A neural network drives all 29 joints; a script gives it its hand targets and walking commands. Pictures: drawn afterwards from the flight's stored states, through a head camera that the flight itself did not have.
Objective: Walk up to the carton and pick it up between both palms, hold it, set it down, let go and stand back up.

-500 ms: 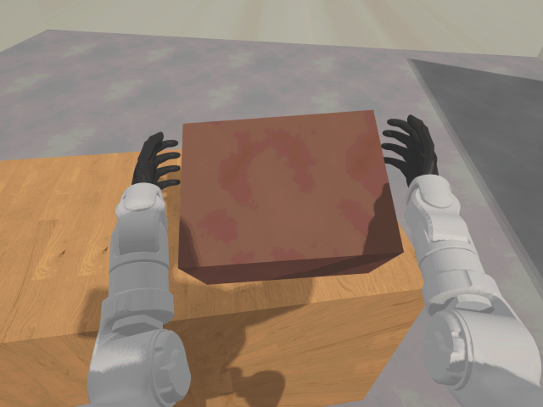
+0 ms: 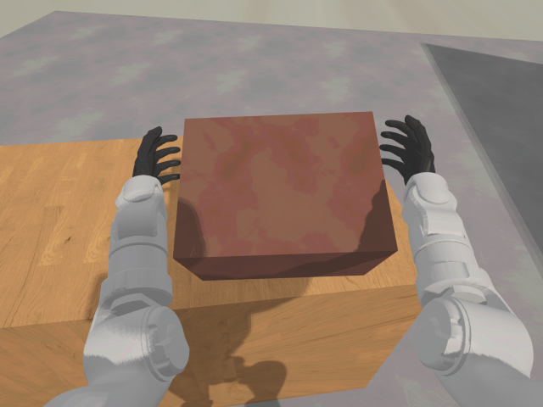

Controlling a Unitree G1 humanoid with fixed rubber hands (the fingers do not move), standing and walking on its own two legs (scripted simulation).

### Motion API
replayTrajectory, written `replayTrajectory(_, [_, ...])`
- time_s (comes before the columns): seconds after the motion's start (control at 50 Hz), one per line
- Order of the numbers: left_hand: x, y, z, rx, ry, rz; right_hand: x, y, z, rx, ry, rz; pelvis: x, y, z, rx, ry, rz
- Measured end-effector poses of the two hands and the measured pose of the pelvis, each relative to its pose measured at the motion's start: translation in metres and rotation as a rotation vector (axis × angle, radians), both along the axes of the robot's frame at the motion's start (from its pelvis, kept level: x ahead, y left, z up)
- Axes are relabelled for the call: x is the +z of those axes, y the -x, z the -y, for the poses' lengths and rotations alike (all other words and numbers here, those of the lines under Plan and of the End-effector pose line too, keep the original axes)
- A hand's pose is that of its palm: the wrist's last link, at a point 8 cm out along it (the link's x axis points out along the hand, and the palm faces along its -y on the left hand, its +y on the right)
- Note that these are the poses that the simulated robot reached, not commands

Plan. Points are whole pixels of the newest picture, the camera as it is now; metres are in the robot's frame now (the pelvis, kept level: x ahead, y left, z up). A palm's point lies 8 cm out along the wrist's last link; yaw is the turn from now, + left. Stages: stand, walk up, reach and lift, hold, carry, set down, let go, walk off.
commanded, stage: set down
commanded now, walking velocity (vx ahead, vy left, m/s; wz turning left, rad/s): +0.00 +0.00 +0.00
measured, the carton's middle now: (281, 202) +0.45 +0.03 +0.05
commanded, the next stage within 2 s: none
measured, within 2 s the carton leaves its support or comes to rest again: neither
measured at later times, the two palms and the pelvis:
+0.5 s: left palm (155, 171) +0.42 +0.23 +0.15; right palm (410, 170) +0.44 -0.17 +0.15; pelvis +0.01 +0.00 +0.00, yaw -2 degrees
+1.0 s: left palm (162, 173) +0.44 +0.23 +0.12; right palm (400, 171) +0.47 -0.16 +0.13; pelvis +0.02 +0.00 +0.00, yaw -4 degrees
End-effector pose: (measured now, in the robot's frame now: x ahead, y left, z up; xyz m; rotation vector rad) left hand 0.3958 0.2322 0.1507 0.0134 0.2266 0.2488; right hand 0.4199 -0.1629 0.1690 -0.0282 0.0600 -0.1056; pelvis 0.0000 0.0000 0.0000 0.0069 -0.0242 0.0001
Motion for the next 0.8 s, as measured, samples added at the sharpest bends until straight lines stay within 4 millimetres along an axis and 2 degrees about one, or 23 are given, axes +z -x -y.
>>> replayTrajectory(0.16, [-0.001, -0.012, 0.004, 0.001, -0.002, 0.019, -0.012, -0.005, 0.003, -0.004, 0.001, -0.023, 0.0, -0.003, -0.003, -0.025, 0.001, -0.044])
replayTrajectory(0.38, [-0.003, -0.019, 0.0, 0.002, -0.002, 0.019, -0.014, -0.018, 0.0, 0.005, 0.005, -0.039, 0.0, -0.006, -0.004, -0.032, 0.0, -0.045])
replayTrajectory(0.8, [-0.016, -0.04, 0.002, 0.026, -0.01, -0.018, -0.031, -0.041, 0.001, 0.019, 0.001, -0.068, -0.002, -0.016, -0.003, -0.049, -0.011, -0.105])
